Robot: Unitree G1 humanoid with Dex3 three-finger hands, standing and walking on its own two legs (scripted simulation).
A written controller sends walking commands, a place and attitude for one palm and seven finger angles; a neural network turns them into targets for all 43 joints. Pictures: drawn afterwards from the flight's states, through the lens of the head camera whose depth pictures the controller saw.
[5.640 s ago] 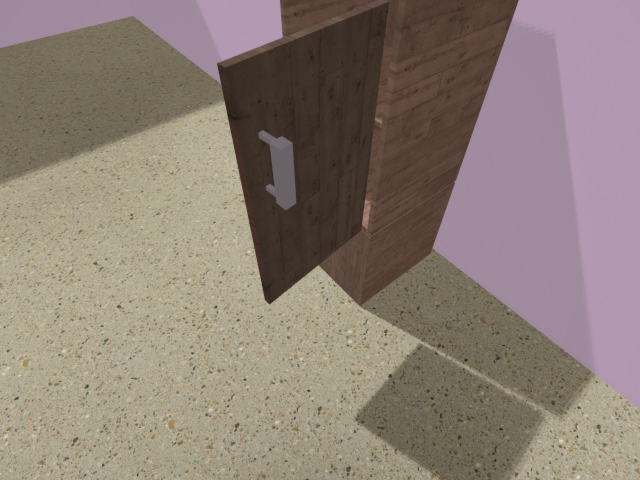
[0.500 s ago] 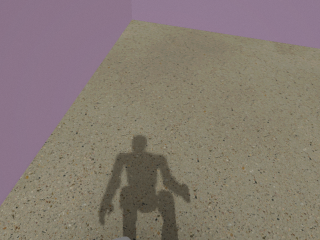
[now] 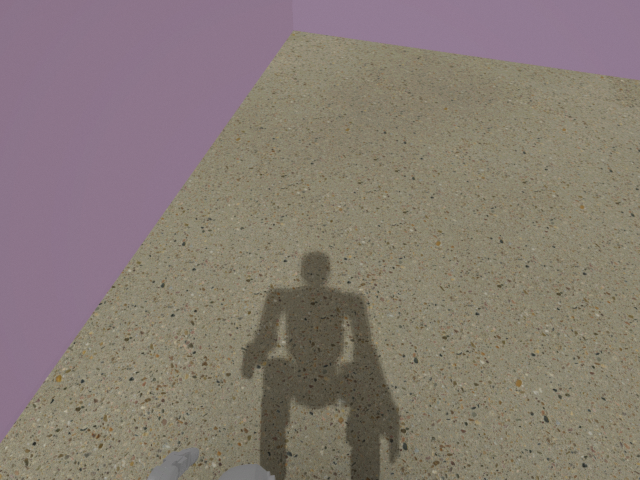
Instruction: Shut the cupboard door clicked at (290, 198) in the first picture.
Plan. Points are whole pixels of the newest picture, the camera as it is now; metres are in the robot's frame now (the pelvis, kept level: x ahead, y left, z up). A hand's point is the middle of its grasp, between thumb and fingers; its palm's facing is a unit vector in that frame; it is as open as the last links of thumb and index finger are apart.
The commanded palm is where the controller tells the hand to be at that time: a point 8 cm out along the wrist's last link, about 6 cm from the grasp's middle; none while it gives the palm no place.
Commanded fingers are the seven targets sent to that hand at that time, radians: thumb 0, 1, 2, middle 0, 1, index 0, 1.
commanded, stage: walk to a spot facing it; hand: left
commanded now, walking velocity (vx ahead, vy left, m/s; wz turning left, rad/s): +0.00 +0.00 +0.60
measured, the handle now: out of the picture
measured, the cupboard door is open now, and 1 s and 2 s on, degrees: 96 96 96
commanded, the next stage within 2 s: none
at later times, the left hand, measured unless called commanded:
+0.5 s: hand out of the picture +0.11 +0.22 -0.16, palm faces +0.28 -0.91 -0.29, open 7.4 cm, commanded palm none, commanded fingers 0.00 0.90 0.90 -0.20 -0.30 -0.20 -0.30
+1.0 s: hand out of the picture +0.03 +0.19 -0.18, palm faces +0.59 -0.76 -0.26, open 7.4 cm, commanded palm none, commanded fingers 0.00 0.90 0.90 -0.20 -0.30 -0.20 -0.30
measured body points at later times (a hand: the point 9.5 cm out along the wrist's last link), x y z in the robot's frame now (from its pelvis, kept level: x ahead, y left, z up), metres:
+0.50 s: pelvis +0.07 -0.02 -0.01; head +0.12 -0.02 +0.44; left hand +0.09 +0.26 -0.14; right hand +0.23 -0.25 -0.15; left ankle +0.06 +0.12 -0.73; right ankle +0.10 -0.15 -0.74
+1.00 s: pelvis +0.10 -0.02 +0.00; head +0.15 +0.03 +0.44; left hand +0.00 +0.23 -0.16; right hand +0.34 -0.16 -0.14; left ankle +0.04 +0.07 -0.73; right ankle +0.14 -0.16 -0.66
